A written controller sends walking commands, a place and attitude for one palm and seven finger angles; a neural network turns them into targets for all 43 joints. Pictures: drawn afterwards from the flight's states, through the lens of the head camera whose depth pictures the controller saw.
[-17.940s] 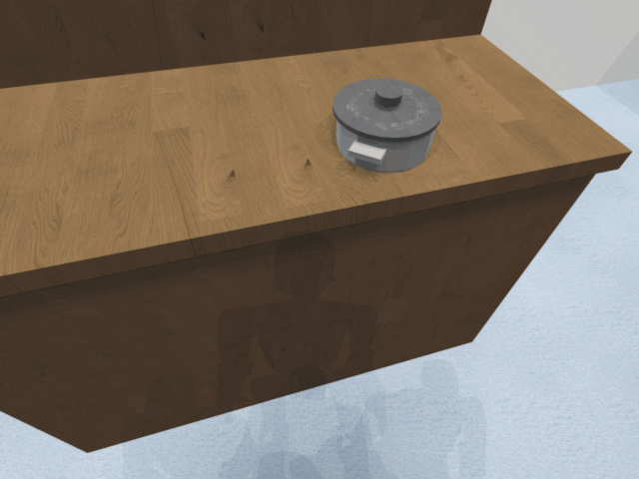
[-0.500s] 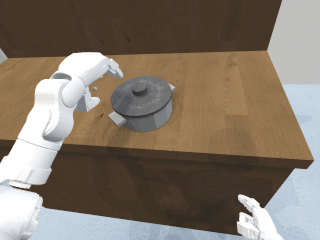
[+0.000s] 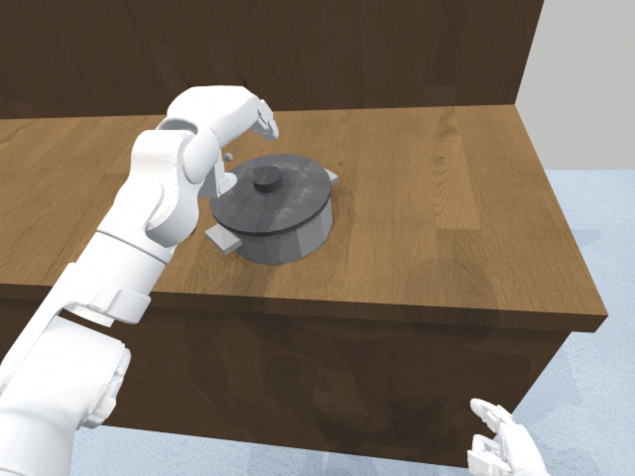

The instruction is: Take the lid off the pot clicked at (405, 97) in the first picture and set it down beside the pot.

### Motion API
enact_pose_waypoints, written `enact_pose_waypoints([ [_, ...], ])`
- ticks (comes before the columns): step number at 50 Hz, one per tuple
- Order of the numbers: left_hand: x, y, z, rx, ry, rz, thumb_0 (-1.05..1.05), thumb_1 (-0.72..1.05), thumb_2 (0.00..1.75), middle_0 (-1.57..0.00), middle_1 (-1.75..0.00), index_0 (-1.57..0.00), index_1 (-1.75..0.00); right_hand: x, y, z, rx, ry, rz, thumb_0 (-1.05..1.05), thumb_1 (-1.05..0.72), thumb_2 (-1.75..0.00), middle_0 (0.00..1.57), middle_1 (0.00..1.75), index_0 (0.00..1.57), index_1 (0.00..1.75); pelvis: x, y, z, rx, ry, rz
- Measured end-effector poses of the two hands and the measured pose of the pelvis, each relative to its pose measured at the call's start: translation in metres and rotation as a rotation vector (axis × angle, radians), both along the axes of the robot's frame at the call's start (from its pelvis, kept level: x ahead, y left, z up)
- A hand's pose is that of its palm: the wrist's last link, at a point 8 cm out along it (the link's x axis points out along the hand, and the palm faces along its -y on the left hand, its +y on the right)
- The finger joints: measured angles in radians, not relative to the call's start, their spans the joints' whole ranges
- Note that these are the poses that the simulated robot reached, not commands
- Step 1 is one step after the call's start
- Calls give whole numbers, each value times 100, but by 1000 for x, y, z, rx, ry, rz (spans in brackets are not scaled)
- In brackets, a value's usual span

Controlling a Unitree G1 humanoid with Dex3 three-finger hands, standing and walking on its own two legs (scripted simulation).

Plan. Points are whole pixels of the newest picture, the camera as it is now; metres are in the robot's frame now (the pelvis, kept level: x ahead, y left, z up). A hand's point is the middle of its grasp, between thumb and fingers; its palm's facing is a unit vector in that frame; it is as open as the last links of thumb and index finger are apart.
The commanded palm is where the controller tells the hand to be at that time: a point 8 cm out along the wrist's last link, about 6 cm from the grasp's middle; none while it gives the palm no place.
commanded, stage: move the open hand above the knob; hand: left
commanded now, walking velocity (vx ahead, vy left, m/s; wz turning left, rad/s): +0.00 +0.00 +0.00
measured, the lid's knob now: (267, 179) +0.47 +0.09 +0.15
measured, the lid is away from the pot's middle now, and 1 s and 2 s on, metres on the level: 0.00 0.00 0.00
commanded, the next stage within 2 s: lower the open fingers around the knob in 1.36 s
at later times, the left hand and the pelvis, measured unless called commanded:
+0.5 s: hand (247, 143) +0.45 +0.09 +0.23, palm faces -0.11 -0.01 -0.99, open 10.3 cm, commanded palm +0.41 +0.11 +0.28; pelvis +0.01 +0.00 +0.00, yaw -1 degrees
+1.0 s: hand (242, 143) +0.44 +0.10 +0.23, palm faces -0.11 +0.00 -0.99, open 10.2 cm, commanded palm +0.41 +0.10 +0.28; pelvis +0.01 +0.01 +0.00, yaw +0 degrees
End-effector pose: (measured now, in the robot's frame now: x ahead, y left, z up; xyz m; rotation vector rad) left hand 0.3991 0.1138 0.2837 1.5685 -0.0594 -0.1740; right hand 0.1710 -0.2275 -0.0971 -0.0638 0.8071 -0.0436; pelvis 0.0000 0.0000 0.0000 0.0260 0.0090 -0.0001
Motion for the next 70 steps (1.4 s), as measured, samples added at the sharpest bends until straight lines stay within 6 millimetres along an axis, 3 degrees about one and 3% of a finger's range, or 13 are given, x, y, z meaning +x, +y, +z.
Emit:
enact_pose_waypoints([
  [11, 28, -24, 3, -3, 25, 7, 0, -39, 162, -86, -8, -86, -9, -22, -12, -10, -20, 64, -48, 1, -91, -90, 20, 30, 20, 30, 5, -1, 1, 2, 15, -4],
  [17, 38, -24, 3, -13, 35, 28, 0, -39, 162, -86, -8, -86, -8, -31, -17, -13, -21, 84, -78, 1, -91, -90, 20, 30, 20, 30, 9, -1, 1, 3, 22, -15],
  [26, 30, -16, 0, -17, 40, 19, 0, -39, 162, -86, -8, -85, -8, -22, -17, -9, -24, 65, -67, 1, -91, -90, 20, 30, 20, 30, 10, -1, 1, 1, 16, -12],
  [41, 22, -5, 0, -5, 40, 33, 0, -39, 162, -86, -8, -86, -9, 7, 3, 4, -15, -10, -10, 1, -91, -90, 20, 30, 20, 30, 6, 4, 1, -2, 11, 4],
  [59, 27, -18, 0, -23, 24, -5, 0, -39, 162, -86, -8, -86, -8, -15, 2, -8, -5, 63, -36, 1, -91, -90, 20, 30, 20, 30, 9, 8, 1, -2, 16, -10],
  [70, 22, -13, -2, -19, 12, 8, 0, -39, 162, -86, -8, -86, -9, -8, -3, -4, -11, 41, -32, 1, -91, -90, 20, 30, 20, 30, 7, 4, 1, -2, 13, -7],
])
